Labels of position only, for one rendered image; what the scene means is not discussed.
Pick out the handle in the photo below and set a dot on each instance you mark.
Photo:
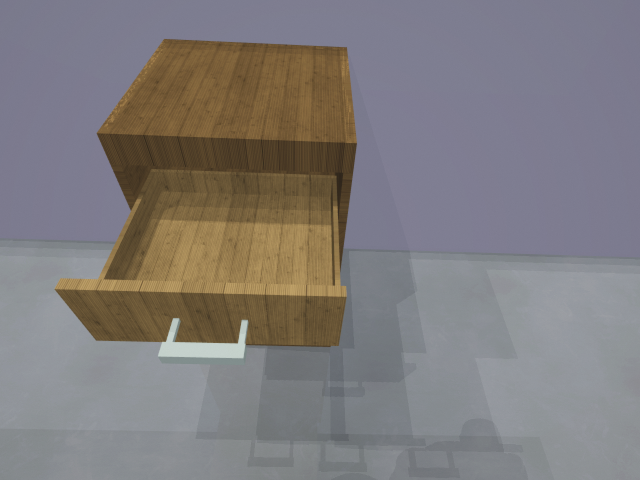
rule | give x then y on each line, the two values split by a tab
172	352

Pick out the cabinet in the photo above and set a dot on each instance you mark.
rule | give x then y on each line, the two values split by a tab
236	107

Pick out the drawer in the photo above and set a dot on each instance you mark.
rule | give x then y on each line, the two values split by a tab
214	248

